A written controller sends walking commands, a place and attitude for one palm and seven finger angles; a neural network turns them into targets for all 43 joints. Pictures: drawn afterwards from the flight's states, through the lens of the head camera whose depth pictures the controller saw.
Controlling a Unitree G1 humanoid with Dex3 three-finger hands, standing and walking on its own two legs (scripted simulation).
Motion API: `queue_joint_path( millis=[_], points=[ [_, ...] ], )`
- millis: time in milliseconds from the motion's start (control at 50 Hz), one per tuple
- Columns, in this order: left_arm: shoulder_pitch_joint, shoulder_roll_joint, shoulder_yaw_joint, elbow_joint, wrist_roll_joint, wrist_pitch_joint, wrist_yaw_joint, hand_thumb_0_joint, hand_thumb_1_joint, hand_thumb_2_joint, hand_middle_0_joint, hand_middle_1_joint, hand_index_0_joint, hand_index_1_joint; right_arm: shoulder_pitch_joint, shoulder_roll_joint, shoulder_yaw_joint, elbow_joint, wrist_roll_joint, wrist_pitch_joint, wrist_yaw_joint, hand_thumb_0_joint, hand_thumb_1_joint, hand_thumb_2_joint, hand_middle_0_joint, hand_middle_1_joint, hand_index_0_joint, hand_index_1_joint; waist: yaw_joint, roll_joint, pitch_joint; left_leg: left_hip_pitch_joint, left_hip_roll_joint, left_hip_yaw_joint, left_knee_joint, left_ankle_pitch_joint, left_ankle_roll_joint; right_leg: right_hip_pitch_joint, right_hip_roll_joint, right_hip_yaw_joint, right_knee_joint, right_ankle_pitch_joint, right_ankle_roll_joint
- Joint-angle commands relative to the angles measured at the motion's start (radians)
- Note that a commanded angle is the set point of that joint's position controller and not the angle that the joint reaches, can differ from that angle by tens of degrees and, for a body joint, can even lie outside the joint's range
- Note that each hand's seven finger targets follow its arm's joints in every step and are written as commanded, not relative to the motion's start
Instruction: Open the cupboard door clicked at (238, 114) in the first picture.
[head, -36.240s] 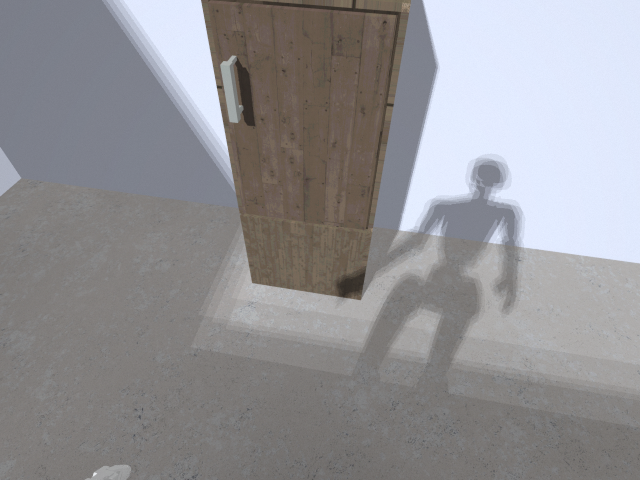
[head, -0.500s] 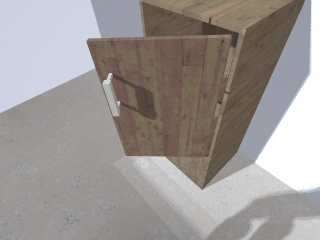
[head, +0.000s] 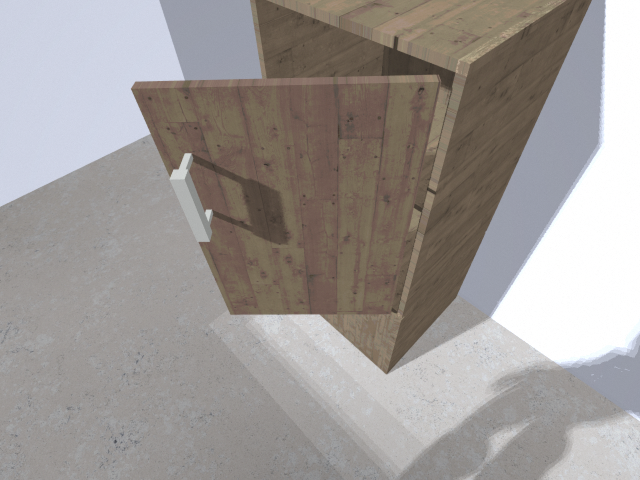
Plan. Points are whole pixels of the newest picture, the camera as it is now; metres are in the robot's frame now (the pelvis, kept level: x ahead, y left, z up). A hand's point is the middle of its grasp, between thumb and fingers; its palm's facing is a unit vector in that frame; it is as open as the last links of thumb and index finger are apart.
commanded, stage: look again from close up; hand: left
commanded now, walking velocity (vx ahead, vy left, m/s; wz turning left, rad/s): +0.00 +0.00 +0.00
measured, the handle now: (196, 199) +0.49 +0.22 +0.06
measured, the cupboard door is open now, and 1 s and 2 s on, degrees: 45 45 45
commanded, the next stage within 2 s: shuffle to correct the standing spot in 0.30 s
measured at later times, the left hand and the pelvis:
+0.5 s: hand out of the picture +0.04 +0.16 -0.17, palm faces +0.03 -0.97 -0.23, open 7.3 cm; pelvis +0.02 -0.02 +0.00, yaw +1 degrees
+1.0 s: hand out of the picture -0.01 +0.21 -0.18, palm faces +0.06 -0.97 -0.22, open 7.3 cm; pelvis -0.06 +0.01 +0.00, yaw +2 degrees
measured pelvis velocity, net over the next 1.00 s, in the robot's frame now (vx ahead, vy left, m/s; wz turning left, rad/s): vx -0.06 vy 0.01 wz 0.03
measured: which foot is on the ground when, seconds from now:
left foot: down 0.00-1.00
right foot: down 0.00-0.86, up 0.88-1.00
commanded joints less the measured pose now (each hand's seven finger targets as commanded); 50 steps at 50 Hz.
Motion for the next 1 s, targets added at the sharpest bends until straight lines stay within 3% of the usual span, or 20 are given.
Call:
queue_joint_path(
  millis=[0, 260, 380, 480, 540, 560, 620, 680, 720, 740, 780, 800, 820, 840, 860, 880, 900, 920, 940, 980],
  points=[
    [0.05, 0.142, 0.031, -0.022, 0.0, -0.016, 0.006, 0.0, 0.9, 0.9, -0.2, -0.3, -0.2, -0.3, 0.034, -0.081, -0.02, -0.023, -0.002, -0.023, -0.008, 0.0, -0.9, -0.9, 0.2, 0.3, 0.2, 0.3, 0.008, -0.025, -0.043, -0.02, 0.102, -0.098, -0.075, 0.201, 0.019, 0.059, -0.08, 0.086, -0.066, 0.259, -0.046],
    [0.053, 0.133, 0.036, -0.002, 0.0, -0.025, 0.011, 0.0, 0.9, 0.9, -0.2, -0.3, -0.2, -0.3, 0.048, -0.068, -0.025, 0.021, -0.001, -0.022, -0.015, 0.0, -0.9, -0.9, 0.2, 0.3, 0.2, 0.3, 0.005, -0.045, -0.058, 0.018, 0.109, -0.082, -0.059, 0.26, 0.005, 0.095, -0.079, 0.084, -0.076, 0.393, -0.053],
    [0.063, 0.132, 0.036, 0.008, 0.0, -0.024, 0.012, 0.0, 0.9, 0.9, -0.2, -0.3, -0.2, -0.3, 0.044, -0.063, -0.024, 0.031, 0.0, -0.018, -0.017, 0.0, -0.9, -0.9, 0.2, 0.3, 0.2, 0.3, 0.006, -0.041, -0.036, 0.022, 0.111, -0.079, -0.064, 0.231, 0.002, 0.085, -0.079, 0.082, -0.097, 0.365, -0.053],
    [0.076, 0.149, 0.052, -0.013, 0.001, -0.015, 0.022, 0.0, 0.9, 0.9, -0.2, -0.3, -0.2, -0.3, 0.038, -0.065, -0.038, 0.007, 0.003, -0.005, -0.024, 0.0, -0.9, -0.9, 0.2, 0.3, 0.2, 0.3, 0.012, -0.012, -0.068, 0.035, 0.117, -0.07, -0.017, 0.383, -0.007, 0.092, -0.103, 0.104, -0.037, 0.54, -0.062],
    [0.079, 0.163, 0.065, -0.03, 0.006, -0.005, 0.026, 0.0, 0.9, 0.9, -0.2, -0.3, -0.2, -0.3, 0.032, -0.071, -0.051, -0.016, 0.002, 0.011, -0.026, 0.0, -0.9, -0.9, 0.2, 0.3, 0.2, 0.3, 0.012, -0.044, -0.081, 0.018, 0.115, -0.053, 0.032, 0.382, -0.011, 0.09, -0.119, 0.116, -0.007, 0.586, -0.072],
    [0.084, 0.166, 0.069, -0.036, 0.006, -0.002, 0.026, 0.0, 0.9, 0.9, -0.2, -0.3, -0.2, -0.3, 0.029, -0.077, -0.056, -0.027, 0.0, 0.016, -0.025, 0.0, -0.9, -0.9, 0.2, 0.3, 0.2, 0.3, 0.015, -0.044, -0.085, 0.007, 0.108, -0.048, 0.057, 0.363, -0.014, 0.082, -0.128, 0.132, -0.003, 0.587, -0.078],
    [0.084, 0.191, 0.082, -0.051, 0.009, 0.009, 0.025, 0.0, 0.9, 0.9, -0.2, -0.3, -0.2, -0.3, 0.022, -0.068, -0.066, -0.053, 0.001, 0.032, -0.022, 0.0, -0.9, -0.9, 0.2, 0.3, 0.2, 0.3, 0.018, -0.126, -0.089, -0.048, 0.068, -0.03, 0.142, 0.202, -0.025, 0.069, -0.19, 0.198, -0.043, 0.561, -0.118],
    [0.059, 0.207, 0.092, -0.071, 0.015, 0.019, 0.024, 0.0, 0.9, 0.9, -0.2, -0.3, -0.2, -0.3, 0.008, -0.053, -0.073, -0.072, 0.0, 0.045, -0.015, 0.0, -0.9, -0.9, 0.2, 0.3, 0.2, 0.3, 0.022, -0.202, -0.034, -0.13, 0.027, -0.04, 0.239, -0.127, -0.032, 0.017, -0.273, 0.282, -0.117, 0.49, -0.197],
    [0.026, 0.217, 0.098, -0.092, 0.021, 0.026, 0.023, 0.0, 0.9, 0.9, -0.2, -0.3, -0.2, -0.3, 0.009, -0.053, -0.081, -0.079, 0.0, 0.051, -0.01, 0.0, -0.9, -0.9, 0.2, 0.3, 0.2, 0.3, 0.019, -0.21, -0.019, -0.13, 0.026, -0.06, 0.287, -0.185, -0.031, -0.047, -0.292, 0.279, -0.144, 0.395, -0.214],
    [0.004, 0.218, 0.102, -0.101, 0.022, 0.028, 0.022, 0.0, 0.9, 0.9, -0.2, -0.3, -0.2, -0.3, 0.026, -0.047, -0.082, -0.079, 0.002, 0.051, -0.007, 0.0, -0.9, -0.9, 0.2, 0.3, 0.2, 0.3, 0.004, -0.199, -0.018, -0.103, 0.029, -0.064, 0.248, -0.162, -0.029, -0.072, -0.284, 0.27, -0.135, 0.357, -0.207],
    [-0.033, 0.22, 0.104, -0.117, 0.016, 0.033, 0.015, 0.0, 0.9, 0.9, -0.2, -0.3, -0.2, -0.3, 0.079, -0.042, -0.082, -0.064, 0.001, 0.042, -0.002, 0.0, -0.9, -0.9, 0.2, 0.3, 0.2, 0.3, -0.023, -0.167, -0.04, -0.016, 0.025, -0.046, 0.084, -0.016, -0.026, -0.12, -0.233, 0.203, -0.066, 0.25, -0.143],
    [-0.034, 0.194, 0.099, -0.126, 0.012, 0.037, 0.012, 0.0, 0.9, 0.9, -0.2, -0.3, -0.2, -0.3, 0.096, -0.05, -0.081, -0.063, -0.002, 0.034, -0.002, 0.0, -0.9, -0.9, 0.2, 0.3, 0.2, 0.3, -0.027, -0.092, -0.045, 0.03, 0.053, -0.075, 0.002, 0.045, -0.012, -0.163, -0.164, 0.152, -0.006, 0.128, -0.101],
    [-0.026, 0.141, 0.089, -0.137, 0.008, 0.043, 0.009, 0.0, 0.9, 0.9, -0.2, -0.3, -0.2, -0.3, 0.089, -0.088, -0.085, -0.073, -0.011, 0.023, -0.004, 0.0, -0.9, -0.9, 0.2, 0.3, 0.2, 0.3, -0.021, 0.085, -0.037, 0.008, 0.171, -0.232, -0.101, 0.064, 0.044, -0.224, -0.042, 0.055, 0.112, -0.095, -0.045],
    [-0.018, 0.094, 0.082, -0.144, 0.006, 0.049, 0.011, 0.0, 0.9, 0.9, -0.2, -0.3, -0.2, -0.3, 0.05, -0.122, -0.087, -0.099, -0.017, 0.02, -0.008, 0.0, -0.9, -0.9, 0.2, 0.3, 0.2, 0.3, -0.013, 0.228, -0.009, -0.122, 0.304, -0.363, -0.212, 0.017, 0.121, -0.196, 0.034, -0.013, 0.282, -0.267, -0.01],
    [-0.005, 0.099, 0.08, -0.136, 0.01, 0.054, 0.015, 0.0, 0.9, 0.9, -0.2, -0.3, -0.2, -0.3, 0.0, -0.117, -0.078, -0.115, -0.017, 0.015, -0.005, 0.0, -0.9, -0.9, 0.2, 0.3, 0.2, 0.3, -0.003, 0.193, -0.026, -0.241, 0.321, -0.382, -0.255, -0.102, 0.163, -0.116, 0.024, 0.047, 0.407, -0.264, -0.021],
    [0.018, 0.095, 0.079, -0.121, 0.013, 0.057, 0.014, 0.0, 0.9, 0.9, -0.2, -0.3, -0.2, -0.3, -0.048, -0.098, -0.071, -0.122, -0.014, 0.007, -0.008, 0.0, -0.9, -0.9, 0.2, 0.3, 0.2, 0.3, 0.025, 0.189, -0.015, -0.305, 0.293, -0.361, -0.287, -0.208, 0.161, -0.086, 0.008, 0.076, 0.449, -0.213, -0.024],
    [0.05, 0.092, 0.079, -0.102, 0.018, 0.055, 0.005, 0.0, 0.9, 0.9, -0.2, -0.3, -0.2, -0.3, -0.079, -0.1, -0.068, -0.126, -0.017, 0.006, -0.01, 0.0, -0.9, -0.9, 0.2, 0.3, 0.2, 0.3, 0.043, 0.122, -0.017, -0.314, 0.264, -0.341, -0.268, -0.232, 0.155, -0.067, 0.016, 0.069, 0.475, -0.17, -0.024],
    [0.075, 0.07, 0.073, -0.089, 0.019, 0.049, -0.001, 0.0, 0.9, 0.9, -0.2, -0.3, -0.2, -0.3, -0.083, -0.107, -0.067, -0.123, -0.02, 0.003, -0.01, 0.0, -0.9, -0.9, 0.2, 0.3, 0.2, 0.3, 0.047, 0.092, -0.014, -0.284, 0.246, -0.322, -0.253, -0.238, 0.151, -0.082, 0.021, 0.054, 0.455, -0.157, -0.023],
    [0.081, 0.058, 0.065, -0.082, 0.023, 0.041, -0.008, 0.0, 0.9, 0.9, -0.2, -0.3, -0.2, -0.3, -0.059, -0.097, -0.065, -0.113, -0.021, -0.001, -0.012, 0.0, -0.9, -0.9, 0.2, 0.3, 0.2, 0.3, 0.04, 0.066, -0.008, -0.233, 0.241, -0.318, -0.251, -0.243, 0.152, -0.108, 0.026, 0.028, 0.409, -0.171, -0.025],
    [0.054, 0.047, 0.054, -0.086, 0.023, 0.031, -0.015, 0.0, 0.9, 0.9, -0.2, -0.3, -0.2, -0.3, 0.02, -0.107, -0.067, -0.084, -0.025, -0.001, -0.011, 0.0, -0.9, -0.9, 0.2, 0.3, 0.2, 0.3, -0.003, 0.074, -0.001, -0.12, 0.249, -0.334, -0.251, -0.253, 0.151, -0.151, 0.025, -0.009, 0.321, -0.222, -0.024]
  ],
)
